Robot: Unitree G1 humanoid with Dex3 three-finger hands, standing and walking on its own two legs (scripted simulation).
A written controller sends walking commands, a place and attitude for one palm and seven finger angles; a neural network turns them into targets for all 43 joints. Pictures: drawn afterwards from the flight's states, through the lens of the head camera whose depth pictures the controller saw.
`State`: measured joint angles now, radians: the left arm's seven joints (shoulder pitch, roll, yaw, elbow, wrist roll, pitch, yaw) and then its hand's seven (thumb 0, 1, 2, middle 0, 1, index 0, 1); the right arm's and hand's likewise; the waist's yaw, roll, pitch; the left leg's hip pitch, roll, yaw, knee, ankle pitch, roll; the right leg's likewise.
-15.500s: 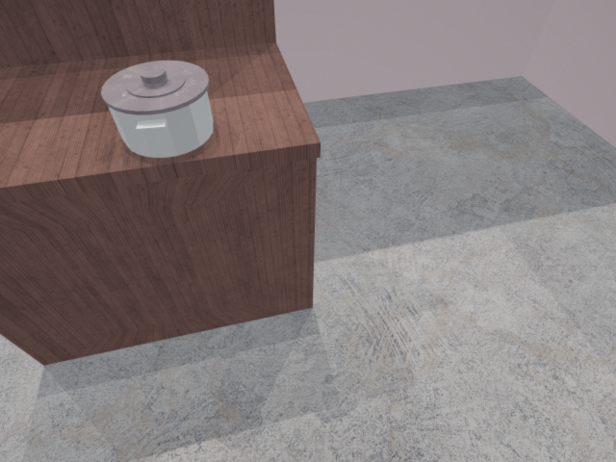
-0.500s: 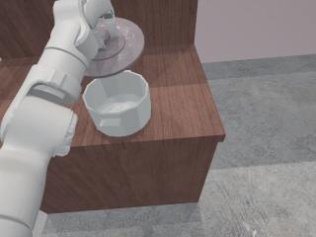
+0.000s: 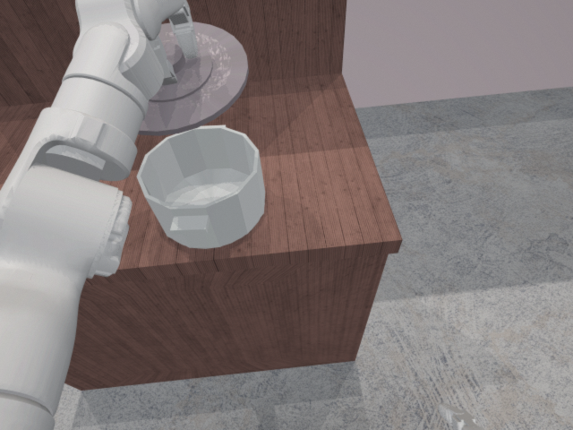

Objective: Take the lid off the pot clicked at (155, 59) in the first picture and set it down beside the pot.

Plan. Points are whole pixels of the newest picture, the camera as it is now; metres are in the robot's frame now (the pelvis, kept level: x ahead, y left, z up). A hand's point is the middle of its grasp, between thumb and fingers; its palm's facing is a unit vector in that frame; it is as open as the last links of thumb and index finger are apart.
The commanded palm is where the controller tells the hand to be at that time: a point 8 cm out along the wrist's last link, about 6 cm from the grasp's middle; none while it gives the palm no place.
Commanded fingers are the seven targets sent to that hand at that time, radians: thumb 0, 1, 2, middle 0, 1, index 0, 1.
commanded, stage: move the lid sideways beside the pot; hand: left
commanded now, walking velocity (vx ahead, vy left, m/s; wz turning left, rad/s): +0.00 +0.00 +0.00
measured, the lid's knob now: (165, 59) +0.52 +0.13 +0.26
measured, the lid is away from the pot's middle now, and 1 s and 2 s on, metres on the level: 0.02 0.15 0.24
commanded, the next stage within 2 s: lower the lid onto the table in 1.90 s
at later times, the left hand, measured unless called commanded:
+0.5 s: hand (85, 70) +0.47 +0.21 +0.28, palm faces -0.18 -0.05 -0.98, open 7.4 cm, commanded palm +0.46 +0.20 +0.35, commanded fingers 0.00 0.64 0.97 -0.82 -1.04 -0.88 -1.09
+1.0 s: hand (40, 76) +0.47 +0.26 +0.28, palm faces -0.19 -0.07 -0.98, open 7.4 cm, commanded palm +0.45 +0.26 +0.35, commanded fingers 0.00 0.64 0.97 -0.82 -1.04 -0.88 -1.09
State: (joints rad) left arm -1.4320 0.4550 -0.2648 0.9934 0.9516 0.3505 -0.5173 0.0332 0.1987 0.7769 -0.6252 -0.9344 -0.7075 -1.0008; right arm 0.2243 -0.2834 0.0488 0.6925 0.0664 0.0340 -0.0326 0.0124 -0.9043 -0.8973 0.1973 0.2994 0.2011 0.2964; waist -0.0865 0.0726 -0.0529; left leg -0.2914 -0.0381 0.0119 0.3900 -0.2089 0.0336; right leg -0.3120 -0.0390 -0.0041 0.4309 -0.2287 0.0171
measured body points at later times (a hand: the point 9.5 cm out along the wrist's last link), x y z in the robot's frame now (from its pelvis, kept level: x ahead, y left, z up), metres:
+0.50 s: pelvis +0.00 +0.01 +0.00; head +0.03 -0.01 +0.45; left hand +0.48 +0.21 +0.34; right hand +0.12 -0.25 -0.12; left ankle -0.01 +0.10 -0.74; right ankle -0.01 -0.13 -0.74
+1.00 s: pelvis +0.00 +0.01 +0.00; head +0.04 -0.01 +0.45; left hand +0.48 +0.26 +0.33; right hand +0.08 -0.25 -0.13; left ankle -0.01 +0.10 -0.74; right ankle -0.01 -0.13 -0.74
